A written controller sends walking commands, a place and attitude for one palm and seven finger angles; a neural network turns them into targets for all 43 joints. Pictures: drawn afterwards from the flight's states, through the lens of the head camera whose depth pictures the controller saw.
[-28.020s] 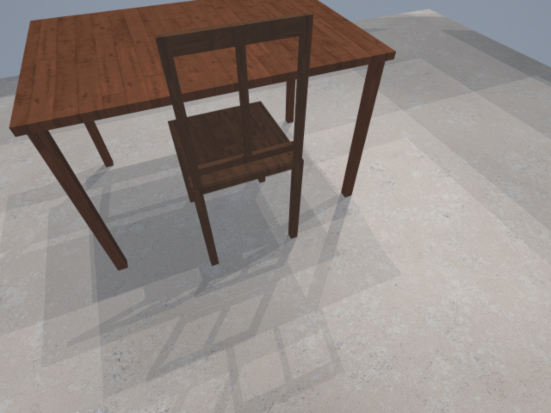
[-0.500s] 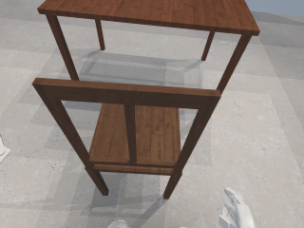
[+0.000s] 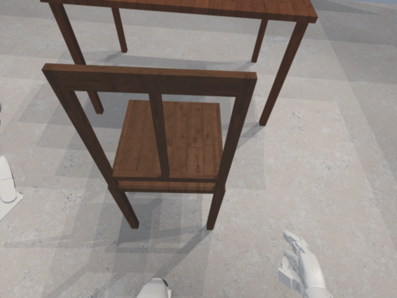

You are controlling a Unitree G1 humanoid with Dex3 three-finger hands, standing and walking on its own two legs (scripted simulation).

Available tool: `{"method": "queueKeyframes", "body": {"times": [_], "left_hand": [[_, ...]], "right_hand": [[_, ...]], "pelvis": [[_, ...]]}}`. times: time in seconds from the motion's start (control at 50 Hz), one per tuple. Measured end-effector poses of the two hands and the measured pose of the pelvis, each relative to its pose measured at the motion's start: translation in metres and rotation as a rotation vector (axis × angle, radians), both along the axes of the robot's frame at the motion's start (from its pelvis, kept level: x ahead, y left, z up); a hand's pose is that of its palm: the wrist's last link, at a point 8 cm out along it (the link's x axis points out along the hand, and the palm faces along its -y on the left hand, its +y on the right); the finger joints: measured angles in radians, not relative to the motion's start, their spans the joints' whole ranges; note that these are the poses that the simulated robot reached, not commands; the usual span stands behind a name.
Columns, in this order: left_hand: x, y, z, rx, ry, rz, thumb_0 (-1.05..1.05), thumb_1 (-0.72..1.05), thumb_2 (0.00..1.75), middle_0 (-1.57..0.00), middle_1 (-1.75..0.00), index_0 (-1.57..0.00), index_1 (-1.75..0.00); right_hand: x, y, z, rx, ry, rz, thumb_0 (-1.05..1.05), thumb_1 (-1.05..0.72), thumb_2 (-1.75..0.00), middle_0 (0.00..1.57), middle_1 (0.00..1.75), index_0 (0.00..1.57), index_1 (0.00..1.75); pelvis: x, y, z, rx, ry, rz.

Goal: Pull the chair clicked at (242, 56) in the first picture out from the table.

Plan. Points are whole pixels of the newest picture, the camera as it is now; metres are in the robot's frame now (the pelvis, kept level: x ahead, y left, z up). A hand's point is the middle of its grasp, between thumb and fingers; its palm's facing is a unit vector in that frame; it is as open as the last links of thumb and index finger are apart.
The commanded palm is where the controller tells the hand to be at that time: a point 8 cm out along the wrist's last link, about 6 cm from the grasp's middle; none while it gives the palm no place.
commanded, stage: stop stepping back and stand still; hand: left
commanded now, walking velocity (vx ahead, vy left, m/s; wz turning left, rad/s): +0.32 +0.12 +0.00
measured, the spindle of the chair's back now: (161, 142) +0.47 +0.14 -0.04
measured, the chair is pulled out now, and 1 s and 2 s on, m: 0.61 0.61 0.61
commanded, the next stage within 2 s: let the arm hang, fingers relaxed in 0.70 s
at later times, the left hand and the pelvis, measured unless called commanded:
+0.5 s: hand out of the picture +0.12 +0.26 +0.17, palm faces +0.48 -0.76 -0.43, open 7.4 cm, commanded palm +0.07 +0.29 +0.19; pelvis -0.06 -0.01 +0.01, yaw +2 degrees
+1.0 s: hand out of the picture +0.11 +0.20 -0.11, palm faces +0.08 -0.96 -0.27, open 7.4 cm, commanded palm none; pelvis -0.04 +0.00 +0.00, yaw +3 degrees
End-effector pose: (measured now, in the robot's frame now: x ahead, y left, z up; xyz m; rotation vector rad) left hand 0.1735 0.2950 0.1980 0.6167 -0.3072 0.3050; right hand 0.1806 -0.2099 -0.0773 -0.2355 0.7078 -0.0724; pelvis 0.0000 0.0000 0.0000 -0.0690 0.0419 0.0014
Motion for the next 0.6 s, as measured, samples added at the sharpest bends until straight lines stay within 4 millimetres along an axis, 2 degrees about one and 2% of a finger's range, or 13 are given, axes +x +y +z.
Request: {"method": "queueKeyframes", "body": {"times": [0.06, 0.1, 0.2, 0.28, 0.44, 0.6], "left_hand": [[-0.021, -0.014, 0.001, 0.005, 0.029, -0.021, 0.02, 0.89, 0.9, -0.21, -0.3, -0.22, -0.3], [-0.033, -0.016, -0.003, -0.016, 0.066, 0.002, 0.01, 0.89, 0.9, -0.21, -0.3, -0.22, -0.3], [-0.057, 0.0, -0.017, -0.064, 0.085, 0.092, 0.01, 0.89, 0.9, -0.22, -0.3, -0.22, -0.3], [-0.072, 0.008, -0.021, -0.112, 0.053, 0.141, 0.02, 0.89, 0.9, -0.22, -0.3, -0.22, -0.3], [-0.092, -0.001, -0.012, -0.113, -0.013, 0.139, 0.02, 0.89, 0.9, -0.21, -0.3, -0.22, -0.3], [-0.093, -0.001, -0.015, -0.119, 0.011, 0.157, 0.02, 0.89, 0.9, -0.21, -0.3, -0.22, -0.3]], "right_hand": [[-0.026, -0.018, -0.002, 0.011, 0.025, -0.042, 0.01, -0.9, -0.9, 0.2, 0.31, 0.21, 0.3], [-0.045, -0.031, 0.0, 0.005, 0.045, -0.092, 0.01, -0.9, -0.9, 0.2, 0.31, 0.21, 0.3], [-0.084, -0.056, 0.004, -0.06, 0.05, -0.165, 0.01, -0.9, -0.9, 0.2, 0.3, 0.2, 0.3], [-0.104, -0.06, 0.013, -0.083, 0.042, -0.168, 0.01, -0.9, -0.9, 0.2, 0.3, 0.2, 0.3], [-0.111, -0.043, 0.013, -0.028, 0.001, -0.118, 0.01, -0.9, -0.9, 0.2, 0.3, 0.2, 0.3], [-0.102, -0.025, 0.008, 0.018, 0.001, -0.073, 0.01, -0.9, -0.9, 0.2, 0.3, 0.2, 0.3]], "pelvis": [[-0.016, -0.008, 0.001, 0.02, -0.005, -0.008], [-0.021, -0.009, 0.003, 0.049, -0.004, -0.018], [-0.032, -0.007, 0.002, 0.055, -0.021, 0.016], [-0.043, -0.007, 0.006, 0.062, -0.054, 0.019], [-0.059, -0.01, 0.008, 0.047, -0.072, 0.028], [-0.063, -0.012, 0.008, 0.043, -0.077, 0.02]]}}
